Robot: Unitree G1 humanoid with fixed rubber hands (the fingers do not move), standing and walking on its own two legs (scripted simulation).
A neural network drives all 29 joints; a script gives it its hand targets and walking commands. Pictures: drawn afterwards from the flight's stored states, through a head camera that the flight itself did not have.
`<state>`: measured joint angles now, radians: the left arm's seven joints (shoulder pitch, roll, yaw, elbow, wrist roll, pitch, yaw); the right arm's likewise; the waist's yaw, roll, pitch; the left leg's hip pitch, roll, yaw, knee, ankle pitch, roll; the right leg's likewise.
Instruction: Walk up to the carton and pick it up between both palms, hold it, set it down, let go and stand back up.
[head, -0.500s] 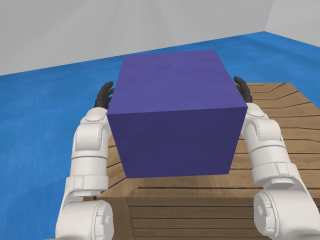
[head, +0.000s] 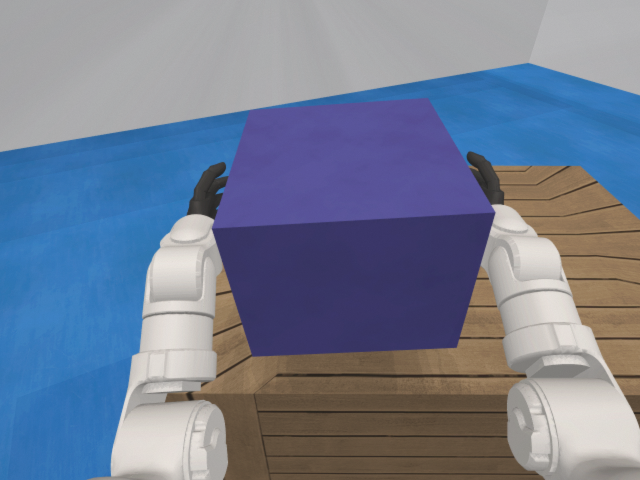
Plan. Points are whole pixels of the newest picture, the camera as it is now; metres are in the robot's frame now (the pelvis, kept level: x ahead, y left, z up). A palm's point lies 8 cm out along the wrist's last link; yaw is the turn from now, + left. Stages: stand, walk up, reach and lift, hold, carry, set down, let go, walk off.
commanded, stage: hold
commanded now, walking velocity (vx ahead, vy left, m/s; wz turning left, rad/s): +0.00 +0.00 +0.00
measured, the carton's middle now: (345, 219) +0.39 -0.01 +0.18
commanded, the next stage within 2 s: none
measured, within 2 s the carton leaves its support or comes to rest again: neither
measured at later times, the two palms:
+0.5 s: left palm (203, 221) +0.35 +0.16 +0.20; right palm (487, 210) +0.37 -0.18 +0.21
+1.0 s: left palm (203, 217) +0.35 +0.16 +0.21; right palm (490, 210) +0.36 -0.18 +0.21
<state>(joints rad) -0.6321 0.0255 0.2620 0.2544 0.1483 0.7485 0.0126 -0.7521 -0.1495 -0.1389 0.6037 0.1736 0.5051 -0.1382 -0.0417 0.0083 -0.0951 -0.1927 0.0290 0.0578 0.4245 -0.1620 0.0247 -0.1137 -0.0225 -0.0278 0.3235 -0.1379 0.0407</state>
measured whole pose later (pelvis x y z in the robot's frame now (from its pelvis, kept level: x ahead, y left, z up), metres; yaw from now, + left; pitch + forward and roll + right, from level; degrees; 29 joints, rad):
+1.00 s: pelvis +0.00 +0.00 +0.00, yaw +0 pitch -4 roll -2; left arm -0.63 0.03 0.25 0.23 0.14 0.75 0.02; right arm -0.72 -0.15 -0.14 0.56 0.17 0.51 -0.14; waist -0.04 0.01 -0.12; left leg -0.19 0.03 0.06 0.42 -0.16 0.02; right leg -0.11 -0.02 -0.03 0.32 -0.14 0.04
